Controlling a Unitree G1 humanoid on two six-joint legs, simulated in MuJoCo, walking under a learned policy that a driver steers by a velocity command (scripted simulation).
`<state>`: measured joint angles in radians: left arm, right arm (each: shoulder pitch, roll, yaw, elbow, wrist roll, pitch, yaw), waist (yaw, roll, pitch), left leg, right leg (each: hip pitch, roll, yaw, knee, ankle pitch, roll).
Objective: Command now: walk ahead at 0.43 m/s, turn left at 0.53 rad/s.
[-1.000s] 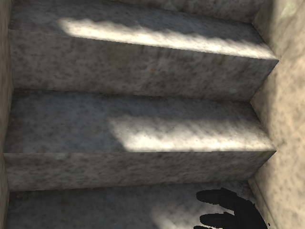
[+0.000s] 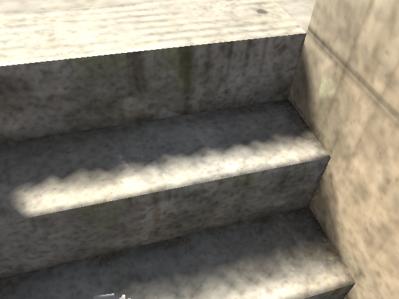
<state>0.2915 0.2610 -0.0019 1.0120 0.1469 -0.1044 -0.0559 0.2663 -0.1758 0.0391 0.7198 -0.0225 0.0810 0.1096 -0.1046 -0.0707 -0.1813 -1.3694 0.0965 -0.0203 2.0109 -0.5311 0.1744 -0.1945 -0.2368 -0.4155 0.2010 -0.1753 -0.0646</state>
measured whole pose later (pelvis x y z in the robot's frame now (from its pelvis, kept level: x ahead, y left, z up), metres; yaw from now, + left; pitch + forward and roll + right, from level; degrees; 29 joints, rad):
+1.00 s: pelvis +0.45 +0.04 +0.38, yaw +21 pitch +5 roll +1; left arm 0.57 0.10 -0.04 1.21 0.11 -0.06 -0.12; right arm 0.07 -0.11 0.03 0.91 0.00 -0.04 0.07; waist 0.02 -0.02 -0.12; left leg -1.60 0.00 -0.09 2.30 -0.01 0.27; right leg -0.24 0.04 -0.11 0.57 -0.43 -0.09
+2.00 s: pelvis +0.98 +0.17 +0.79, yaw +21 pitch +6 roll +0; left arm 0.40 0.16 0.04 0.96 0.04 -0.14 -0.07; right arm 0.02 -0.21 -0.04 0.82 -0.06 -0.08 0.07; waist 0.10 0.02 -0.10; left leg -0.91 0.12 0.02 0.96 0.08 -0.01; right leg -0.22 0.04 0.01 0.47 -0.36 -0.06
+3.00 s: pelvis +1.40 +0.32 +0.81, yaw +21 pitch +1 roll +0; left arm 0.37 0.18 0.05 1.04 0.00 -0.07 0.02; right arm 0.03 -0.23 -0.09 0.83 0.01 -0.07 -0.01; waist 0.07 0.04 0.01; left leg -0.71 0.12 -0.02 0.83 0.02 0.00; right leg -0.03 0.03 -0.06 0.20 -0.19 -0.04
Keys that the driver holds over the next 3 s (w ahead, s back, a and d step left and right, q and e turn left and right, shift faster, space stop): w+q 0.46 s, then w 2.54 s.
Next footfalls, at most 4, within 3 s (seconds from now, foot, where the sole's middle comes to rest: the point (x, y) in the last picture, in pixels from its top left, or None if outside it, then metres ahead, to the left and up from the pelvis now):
0.10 left None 0.13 0.18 -0.59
0.60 right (195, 288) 0.43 -0.02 -0.39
1.18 left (94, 165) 0.65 0.20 -0.18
1.56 right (151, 13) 0.98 0.06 0.02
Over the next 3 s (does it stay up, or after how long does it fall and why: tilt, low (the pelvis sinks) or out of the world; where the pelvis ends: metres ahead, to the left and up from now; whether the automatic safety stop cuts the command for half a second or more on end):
stays up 1.40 0.32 0.81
